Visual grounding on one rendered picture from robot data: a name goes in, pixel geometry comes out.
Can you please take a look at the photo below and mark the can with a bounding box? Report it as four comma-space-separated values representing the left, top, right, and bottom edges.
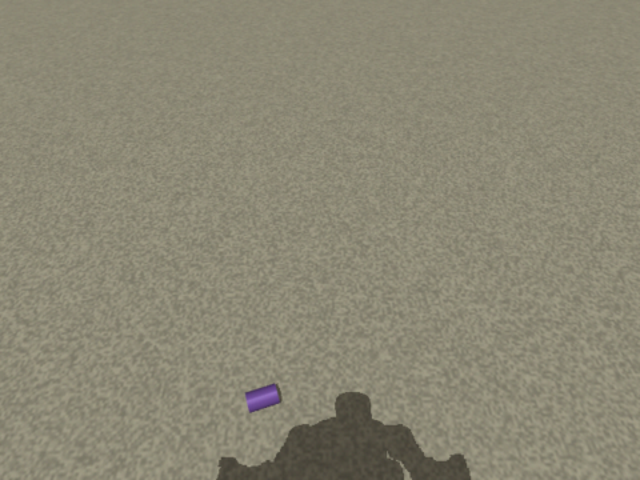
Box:
245, 383, 280, 413

